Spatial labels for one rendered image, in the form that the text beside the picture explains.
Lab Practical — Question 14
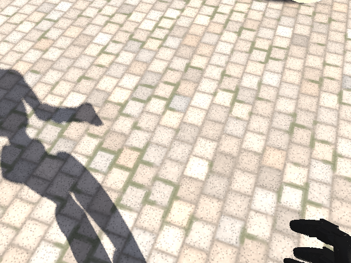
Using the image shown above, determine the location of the robot right hand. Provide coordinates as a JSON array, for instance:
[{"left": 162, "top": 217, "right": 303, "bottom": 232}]
[{"left": 284, "top": 219, "right": 351, "bottom": 263}]

